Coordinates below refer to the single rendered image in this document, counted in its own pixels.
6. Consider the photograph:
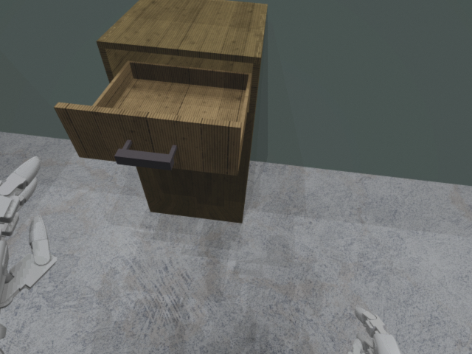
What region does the right robot hand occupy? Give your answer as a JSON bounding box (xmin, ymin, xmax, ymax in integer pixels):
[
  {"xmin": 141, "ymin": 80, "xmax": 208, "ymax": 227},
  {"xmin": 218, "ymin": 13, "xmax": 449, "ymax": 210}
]
[{"xmin": 348, "ymin": 307, "xmax": 402, "ymax": 354}]

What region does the drawer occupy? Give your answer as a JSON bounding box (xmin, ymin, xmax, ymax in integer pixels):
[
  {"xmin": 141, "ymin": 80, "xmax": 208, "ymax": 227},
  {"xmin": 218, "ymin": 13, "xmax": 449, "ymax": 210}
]
[{"xmin": 54, "ymin": 60, "xmax": 252, "ymax": 176}]

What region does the handle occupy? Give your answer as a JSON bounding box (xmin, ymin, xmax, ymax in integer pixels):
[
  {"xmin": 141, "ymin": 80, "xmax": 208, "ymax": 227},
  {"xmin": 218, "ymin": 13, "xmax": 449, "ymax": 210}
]
[{"xmin": 114, "ymin": 140, "xmax": 177, "ymax": 170}]

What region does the left robot hand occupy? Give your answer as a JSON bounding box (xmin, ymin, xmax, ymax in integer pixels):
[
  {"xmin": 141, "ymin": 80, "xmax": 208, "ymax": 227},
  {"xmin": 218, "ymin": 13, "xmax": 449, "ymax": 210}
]
[{"xmin": 0, "ymin": 156, "xmax": 57, "ymax": 312}]

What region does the cabinet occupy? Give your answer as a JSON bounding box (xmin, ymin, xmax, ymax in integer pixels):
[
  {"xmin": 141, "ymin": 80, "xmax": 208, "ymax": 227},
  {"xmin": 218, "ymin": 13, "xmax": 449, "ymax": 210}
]
[{"xmin": 97, "ymin": 0, "xmax": 268, "ymax": 223}]

